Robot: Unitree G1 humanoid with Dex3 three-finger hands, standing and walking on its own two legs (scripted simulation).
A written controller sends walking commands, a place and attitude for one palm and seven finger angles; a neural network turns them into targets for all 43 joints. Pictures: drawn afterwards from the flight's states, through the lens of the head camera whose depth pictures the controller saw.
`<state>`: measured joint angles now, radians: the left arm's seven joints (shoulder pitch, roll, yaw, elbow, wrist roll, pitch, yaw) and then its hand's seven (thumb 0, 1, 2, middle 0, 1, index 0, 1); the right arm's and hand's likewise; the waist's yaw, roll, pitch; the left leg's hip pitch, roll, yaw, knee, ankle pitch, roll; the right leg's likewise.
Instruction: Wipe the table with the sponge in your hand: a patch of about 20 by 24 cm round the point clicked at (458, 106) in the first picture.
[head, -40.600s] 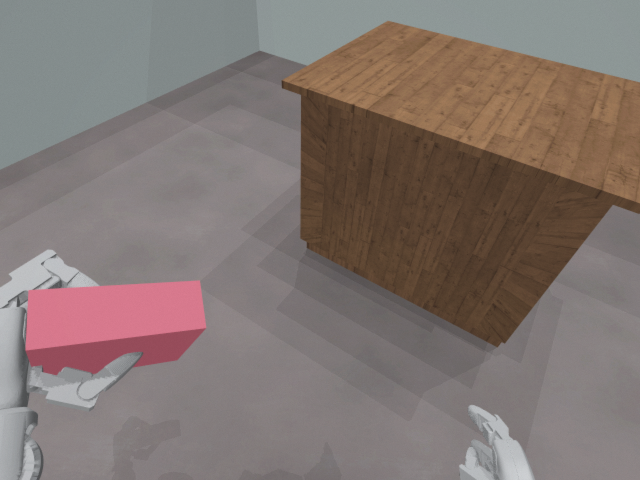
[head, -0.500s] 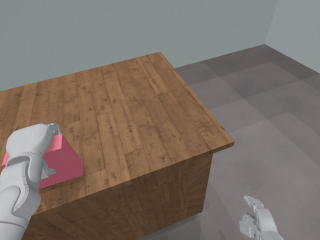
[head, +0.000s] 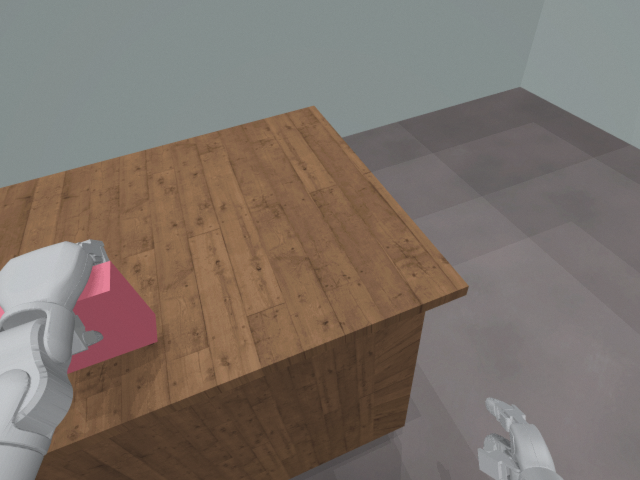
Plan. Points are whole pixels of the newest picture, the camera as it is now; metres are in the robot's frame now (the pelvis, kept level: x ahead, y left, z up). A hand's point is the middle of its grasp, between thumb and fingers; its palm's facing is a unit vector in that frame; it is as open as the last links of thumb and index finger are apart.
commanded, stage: move the sponge above the wiping area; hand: left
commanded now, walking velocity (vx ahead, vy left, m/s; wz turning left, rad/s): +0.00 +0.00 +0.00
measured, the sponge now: (94, 329) +0.26 +0.34 +0.06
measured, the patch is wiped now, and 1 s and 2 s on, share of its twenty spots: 0.00 0.00 0.00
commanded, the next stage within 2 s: lower the sponge onto the table in 1.48 s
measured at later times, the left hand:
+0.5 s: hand (80, 301) +0.26 +0.32 +0.13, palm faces +0.04 -0.05 -1.00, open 9.0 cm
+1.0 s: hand (84, 296) +0.27 +0.32 +0.13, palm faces +0.00 -0.03 -1.00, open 9.0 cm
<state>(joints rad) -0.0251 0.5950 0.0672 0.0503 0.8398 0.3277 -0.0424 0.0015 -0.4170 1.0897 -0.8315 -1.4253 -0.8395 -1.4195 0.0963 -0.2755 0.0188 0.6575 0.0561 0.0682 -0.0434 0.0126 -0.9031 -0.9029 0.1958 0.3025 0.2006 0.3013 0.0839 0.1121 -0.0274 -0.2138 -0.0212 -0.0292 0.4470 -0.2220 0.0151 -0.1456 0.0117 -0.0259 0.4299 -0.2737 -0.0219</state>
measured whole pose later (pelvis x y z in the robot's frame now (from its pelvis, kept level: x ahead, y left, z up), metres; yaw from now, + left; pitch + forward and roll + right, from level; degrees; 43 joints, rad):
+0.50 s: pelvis -0.01 +0.00 +0.00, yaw +0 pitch -1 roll +0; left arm -0.09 0.57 0.00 0.05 0.86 0.39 -0.06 0.00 -0.42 1.09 -0.83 -1.43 -0.84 -1.42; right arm 0.05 -0.26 0.04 0.65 0.06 0.08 -0.04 0.01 -0.90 -0.90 0.20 0.30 0.20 0.30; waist 0.09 0.12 -0.03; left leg -0.21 -0.03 -0.04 0.42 -0.19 0.02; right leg -0.14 0.01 -0.03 0.41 -0.25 -0.02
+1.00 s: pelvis -0.01 -0.01 +0.00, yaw +1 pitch -1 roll +0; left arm -0.15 0.60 0.02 0.17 0.86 0.32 -0.07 0.00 -0.42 1.09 -0.83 -1.42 -0.84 -1.42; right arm 0.07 -0.27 0.03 0.68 0.06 0.06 -0.06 0.01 -0.90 -0.90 0.20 0.30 0.20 0.30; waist 0.08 0.12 -0.01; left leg -0.21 -0.01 -0.05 0.43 -0.19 0.00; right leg -0.14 0.02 -0.04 0.42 -0.25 -0.03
